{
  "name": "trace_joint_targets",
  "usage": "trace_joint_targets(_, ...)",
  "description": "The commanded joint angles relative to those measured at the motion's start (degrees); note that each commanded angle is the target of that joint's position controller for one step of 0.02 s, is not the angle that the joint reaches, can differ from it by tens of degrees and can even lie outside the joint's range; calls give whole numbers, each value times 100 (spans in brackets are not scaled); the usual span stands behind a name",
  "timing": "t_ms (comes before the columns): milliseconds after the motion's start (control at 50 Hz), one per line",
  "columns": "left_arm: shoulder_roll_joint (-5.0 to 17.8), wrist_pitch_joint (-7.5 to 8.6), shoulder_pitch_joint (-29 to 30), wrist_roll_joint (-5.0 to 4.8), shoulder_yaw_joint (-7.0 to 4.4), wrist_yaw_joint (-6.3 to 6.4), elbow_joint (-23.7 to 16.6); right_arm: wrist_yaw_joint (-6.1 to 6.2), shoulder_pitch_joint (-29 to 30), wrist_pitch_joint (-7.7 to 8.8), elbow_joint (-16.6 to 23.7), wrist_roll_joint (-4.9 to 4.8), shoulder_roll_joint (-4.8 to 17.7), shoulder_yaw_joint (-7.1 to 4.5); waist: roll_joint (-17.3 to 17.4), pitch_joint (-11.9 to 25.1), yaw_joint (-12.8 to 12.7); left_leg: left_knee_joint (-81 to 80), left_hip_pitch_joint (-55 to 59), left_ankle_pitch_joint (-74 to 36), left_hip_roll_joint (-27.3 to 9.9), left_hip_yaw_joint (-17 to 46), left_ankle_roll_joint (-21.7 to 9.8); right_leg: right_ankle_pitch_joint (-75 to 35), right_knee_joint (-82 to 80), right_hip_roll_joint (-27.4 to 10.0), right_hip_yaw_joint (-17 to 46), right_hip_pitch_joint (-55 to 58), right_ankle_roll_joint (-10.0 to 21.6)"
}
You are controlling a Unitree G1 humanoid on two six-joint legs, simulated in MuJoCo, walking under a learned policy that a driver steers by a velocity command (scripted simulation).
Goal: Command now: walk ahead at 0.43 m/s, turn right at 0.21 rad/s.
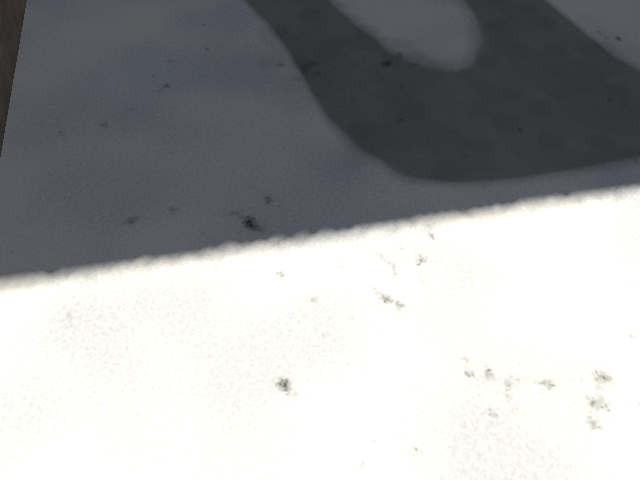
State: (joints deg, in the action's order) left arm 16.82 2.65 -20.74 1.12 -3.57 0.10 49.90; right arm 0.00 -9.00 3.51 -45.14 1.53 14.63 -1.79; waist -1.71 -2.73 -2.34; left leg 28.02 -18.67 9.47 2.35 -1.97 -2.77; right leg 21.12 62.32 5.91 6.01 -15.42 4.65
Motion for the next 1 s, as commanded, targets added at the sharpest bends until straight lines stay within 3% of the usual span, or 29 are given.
trace_joint_targets(20,354,-13,-125,109,-33,-76,-244,57,-508,132,-37,-54,424,-62,591,147,180,-1509,1235,-1516,-1509,1716,-735,-358,156,-460,120,-1339,-177)
trace_joint_targets(60,258,-71,-197,113,-16,-62,-184,1,-754,281,-247,-115,454,-28,610,344,86,-1272,1287,-3927,-1526,1220,-875,-268,21,-314,56,-1224,-328)
trace_joint_targets(80,223,-90,-146,117,-6,-59,-182,-13,-774,319,-312,-137,490,-16,611,404,47,-1249,1304,-4392,-1519,1024,-916,-317,-130,-290,-2,-1265,-391)
trace_joint_targets(180,-47,-139,721,78,180,-101,-273,18,-789,222,-559,-151,516,75,825,405,149,-1257,996,-4617,-1163,275,-721,-1267,-1872,-474,-608,-802,-503)
trace_joint_targets(220,-33,-142,865,23,210,-68,-220,0,-974,162,-708,-146,651,45,917,422,231,-1159,1028,-4485,-1175,264,-675,-1508,-2311,-483,-692,-485,-444)
trace_joint_targets(260,48,-121,964,16,214,-14,-147,6,-1035,102,-812,-151,616,49,842,365,275,-996,1130,-4191,-1274,392,-656,-1514,-2643,-487,-711,-329,-343)
trace_joint_targets(300,47,-65,882,31,216,43,-24,44,-968,37,-888,-177,585,57,741,284,201,-685,1210,-3670,-1309,518,-568,-1599,-3282,-491,-722,-27,-203)
trace_joint_targets(320,61,-9,686,58,216,76,93,64,-989,11,-939,-183,550,67,548,313,97,-383,1127,-3175,-1203,522,-412,-2141,-3884,-545,-623,439,-127)
trace_joint_targets(340,361,64,413,91,155,122,197,80,-1223,14,-954,-141,467,90,109,571,105,57,871,-2175,-970,437,-194,-3801,-3975,-1091,-75,1171,-41)
trace_joint_targets(360,669,66,248,69,106,137,251,98,-1860,-8,-990,-147,170,163,-622,1019,406,561,457,300,-569,214,-57,-5967,-3623,-2082,803,1941,419)
trace_joint_targets(380,388,-17,186,-74,171,130,301,130,-2094,-176,-1220,-185,166,159,-769,1440,226,1148,413,2073,-179,53,-35,-5761,-3745,-2539,1307,1922,1152)
trace_joint_targets(400,212,-44,249,-93,232,120,299,149,-1645,-283,-1157,-140,399,88,-601,1124,126,1548,126,2635,-120,229,-20,-4878,-4110,-2520,1555,1605,1294)
trace_joint_targets(440,139,-91,645,-23,294,179,338,111,-1071,-402,-1060,-69,332,59,-419,670,250,1748,34,2446,-215,406,50,-3542,-4611,-2229,1286,998,1073)
trace_joint_targets(480,132,-128,994,-27,309,241,369,102,-1151,-476,-1180,-50,127,104,-442,511,487,1352,474,1944,-305,398,163,-2759,-4866,-1862,807,446,715)
trace_joint_targets(580,173,-206,1125,-95,286,219,588,176,-1282,-539,-1527,-61,-24,153,-350,424,560,-87,1232,644,-217,141,228,-919,-4898,-1453,424,-28,353)
trace_joint_targets(620,135,-249,969,-123,268,193,704,189,-1156,-500,-1543,10,101,167,-167,151,455,-710,1444,198,-522,474,170,214,-5004,-1324,493,-444,-6)
trace_joint_targets(640,122,-281,898,-141,252,183,755,181,-1044,-458,-1500,29,232,164,-87,-59,359,-854,1116,572,-690,709,125,368,-5035,-1172,421,-466,-136)
trace_joint_targets(660,108,-307,890,-142,224,163,791,163,-953,-429,-1558,-13,301,146,305,-372,257,-883,438,890,-669,728,85,-56,-4945,-980,196,-125,-150)
trace_joint_targets(700,40,-294,702,-99,226,162,957,159,-924,-341,-1610,-53,131,187,514,-233,194,-1121,241,784,-718,782,88,-787,-4588,-971,107,475,-101)
trace_joint_targets(780,-18,-238,606,-89,240,158,1167,202,-944,-270,-1645,-77,116,195,366,14,172,-1174,472,416,-762,813,35,-1375,-4428,-975,35,715,-90)
trace_joint_targets(980,-149,-263,415,-88,310,206,1550,223,-1199,-275,-1792,-82,-15,218,221,-85,222,-1170,605,255,-754,781,-29,-1547,-4412,-987,-3,661,-180)
trace_joint_targets(1000,-110,-259,448,-103,289,223,1555,237,-1180,-263,-1797,-132,-104,244,174,-145,240,-1201,596,226,-765,805,-3,-1603,-4423,-988,25,629,-189)
